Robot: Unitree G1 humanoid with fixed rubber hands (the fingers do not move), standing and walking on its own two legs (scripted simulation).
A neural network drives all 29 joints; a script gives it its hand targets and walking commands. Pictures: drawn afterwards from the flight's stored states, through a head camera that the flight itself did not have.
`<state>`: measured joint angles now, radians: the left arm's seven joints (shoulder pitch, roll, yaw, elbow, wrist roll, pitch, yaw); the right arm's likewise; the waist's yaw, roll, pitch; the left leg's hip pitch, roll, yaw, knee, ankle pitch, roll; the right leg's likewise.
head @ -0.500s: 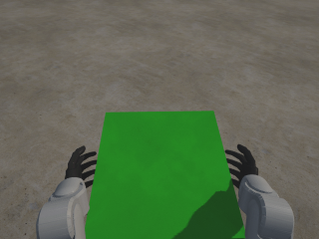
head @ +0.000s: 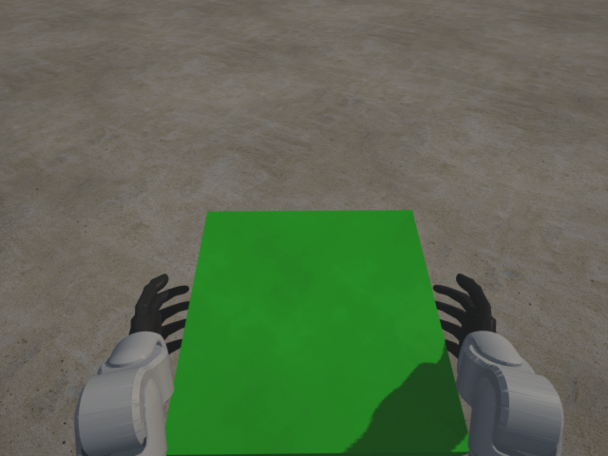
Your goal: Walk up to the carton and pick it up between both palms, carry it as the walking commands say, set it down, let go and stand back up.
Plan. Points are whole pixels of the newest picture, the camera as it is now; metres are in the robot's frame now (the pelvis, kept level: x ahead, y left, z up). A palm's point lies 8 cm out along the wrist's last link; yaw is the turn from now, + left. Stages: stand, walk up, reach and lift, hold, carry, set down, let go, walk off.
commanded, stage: carry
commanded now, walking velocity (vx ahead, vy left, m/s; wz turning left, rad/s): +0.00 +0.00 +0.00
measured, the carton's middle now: (311, 337) +0.28 -0.01 +0.02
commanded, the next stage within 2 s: hold in 1.00 s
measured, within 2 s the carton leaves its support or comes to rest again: neither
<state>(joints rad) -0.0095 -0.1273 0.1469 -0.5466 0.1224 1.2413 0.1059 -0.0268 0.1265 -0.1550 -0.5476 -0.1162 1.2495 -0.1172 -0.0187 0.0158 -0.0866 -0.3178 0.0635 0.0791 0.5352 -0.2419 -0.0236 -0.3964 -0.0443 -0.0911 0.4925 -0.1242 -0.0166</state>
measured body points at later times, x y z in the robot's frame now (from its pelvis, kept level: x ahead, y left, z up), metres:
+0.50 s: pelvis +0.03 +0.00 +0.00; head +0.02 +0.00 +0.45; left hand +0.28 +0.19 +0.08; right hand +0.29 -0.18 +0.08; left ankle +0.02 +0.14 -0.73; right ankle +0.08 -0.11 -0.73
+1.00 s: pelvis +0.04 +0.01 +0.00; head +0.03 +0.01 +0.45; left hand +0.31 +0.19 +0.05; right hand +0.31 -0.17 +0.05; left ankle +0.02 +0.14 -0.73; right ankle +0.08 -0.11 -0.73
